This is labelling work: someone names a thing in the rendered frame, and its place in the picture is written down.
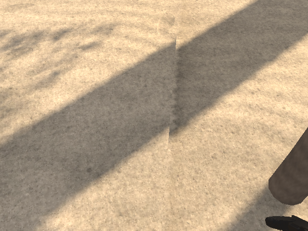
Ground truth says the robot right hand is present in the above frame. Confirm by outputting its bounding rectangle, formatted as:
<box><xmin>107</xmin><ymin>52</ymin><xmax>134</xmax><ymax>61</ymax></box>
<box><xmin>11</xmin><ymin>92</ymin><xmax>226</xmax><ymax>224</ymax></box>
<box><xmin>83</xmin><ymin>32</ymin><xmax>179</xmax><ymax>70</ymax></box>
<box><xmin>265</xmin><ymin>215</ymin><xmax>308</xmax><ymax>231</ymax></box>

